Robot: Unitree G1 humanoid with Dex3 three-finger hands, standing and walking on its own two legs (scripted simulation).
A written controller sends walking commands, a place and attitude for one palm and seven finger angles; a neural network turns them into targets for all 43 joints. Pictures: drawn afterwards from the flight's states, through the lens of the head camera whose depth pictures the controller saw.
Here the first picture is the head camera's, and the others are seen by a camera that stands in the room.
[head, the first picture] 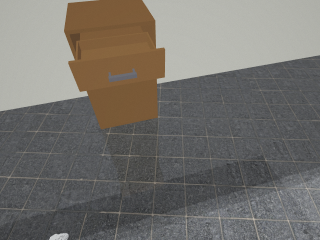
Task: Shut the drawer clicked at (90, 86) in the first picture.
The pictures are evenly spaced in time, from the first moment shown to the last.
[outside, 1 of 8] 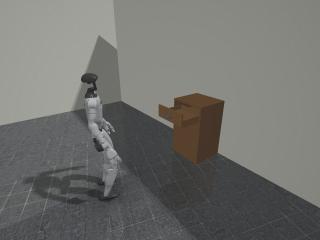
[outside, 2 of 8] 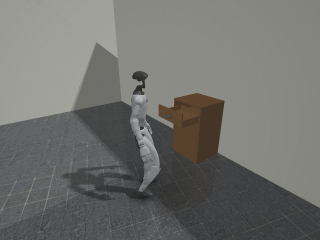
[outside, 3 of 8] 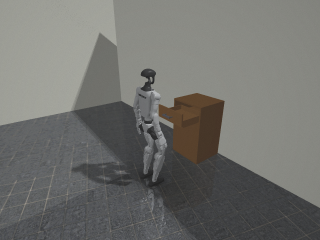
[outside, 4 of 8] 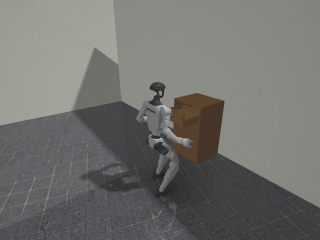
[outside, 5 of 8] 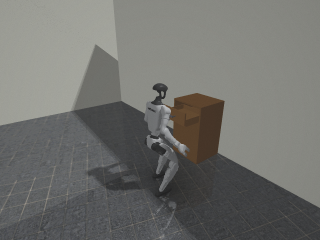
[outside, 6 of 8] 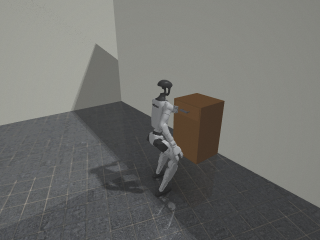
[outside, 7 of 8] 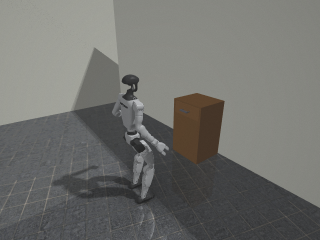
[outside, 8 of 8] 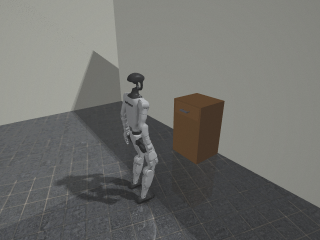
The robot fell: no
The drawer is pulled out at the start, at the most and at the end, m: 0.28 0.28 0.00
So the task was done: yes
